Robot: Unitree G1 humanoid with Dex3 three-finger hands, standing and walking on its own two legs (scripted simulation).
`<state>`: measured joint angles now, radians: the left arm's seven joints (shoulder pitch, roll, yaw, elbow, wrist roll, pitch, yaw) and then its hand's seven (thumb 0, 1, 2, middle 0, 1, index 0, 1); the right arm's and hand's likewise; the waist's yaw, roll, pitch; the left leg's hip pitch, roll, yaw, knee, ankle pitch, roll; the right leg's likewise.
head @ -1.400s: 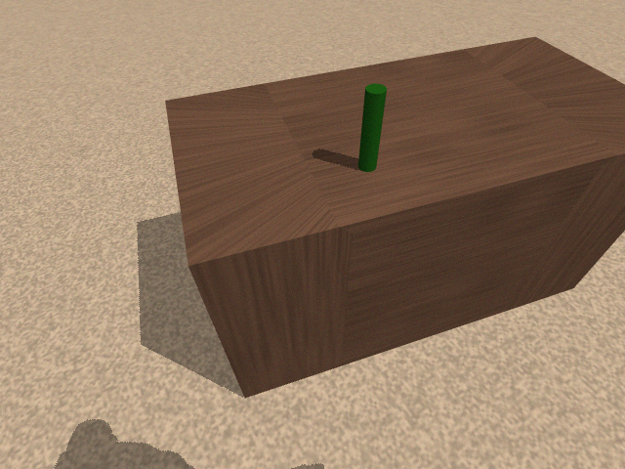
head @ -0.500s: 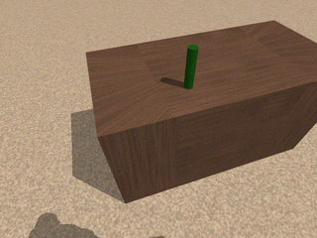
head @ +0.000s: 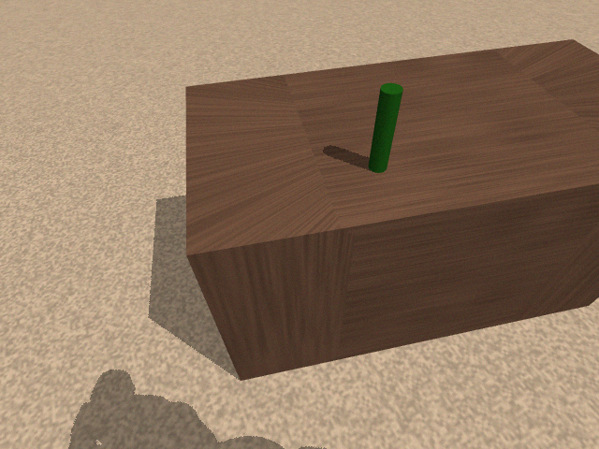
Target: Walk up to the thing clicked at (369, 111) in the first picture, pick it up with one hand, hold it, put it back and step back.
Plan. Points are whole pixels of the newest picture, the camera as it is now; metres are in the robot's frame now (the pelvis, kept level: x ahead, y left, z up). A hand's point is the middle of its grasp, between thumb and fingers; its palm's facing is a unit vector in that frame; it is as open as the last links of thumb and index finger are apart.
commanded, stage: walk up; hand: right
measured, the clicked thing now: (383, 131) +0.71 -0.13 +0.03
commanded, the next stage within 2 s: none
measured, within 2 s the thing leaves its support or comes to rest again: neither
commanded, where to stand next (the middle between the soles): +0.21 -0.02 m, yaw +12 degrees
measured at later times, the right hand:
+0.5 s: hand (475, 364) +0.29 -0.25 -0.12, palm faces -0.13 +0.90 -0.42, open 7.4 cm
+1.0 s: hand (479, 362) +0.31 -0.28 -0.18, palm faces -0.33 +0.88 -0.35, open 7.4 cm
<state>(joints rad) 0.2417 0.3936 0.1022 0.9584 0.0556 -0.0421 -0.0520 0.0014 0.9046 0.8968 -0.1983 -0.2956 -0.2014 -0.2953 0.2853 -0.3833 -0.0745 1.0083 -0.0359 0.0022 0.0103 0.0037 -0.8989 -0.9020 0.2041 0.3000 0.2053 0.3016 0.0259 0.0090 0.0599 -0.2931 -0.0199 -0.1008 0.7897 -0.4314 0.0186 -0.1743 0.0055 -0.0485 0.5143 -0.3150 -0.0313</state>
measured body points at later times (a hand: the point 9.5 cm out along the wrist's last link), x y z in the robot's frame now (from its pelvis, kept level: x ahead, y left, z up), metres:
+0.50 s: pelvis +0.15 +0.00 -0.01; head +0.16 +0.03 +0.44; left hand +0.16 +0.31 -0.14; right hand +0.29 -0.30 -0.09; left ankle +0.20 +0.12 -0.73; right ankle +0.16 -0.15 -0.68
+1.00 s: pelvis +0.17 -0.05 -0.02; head +0.22 -0.05 +0.42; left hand +0.15 +0.30 -0.11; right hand +0.33 -0.33 -0.16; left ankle +0.12 +0.09 -0.73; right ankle +0.25 -0.17 -0.73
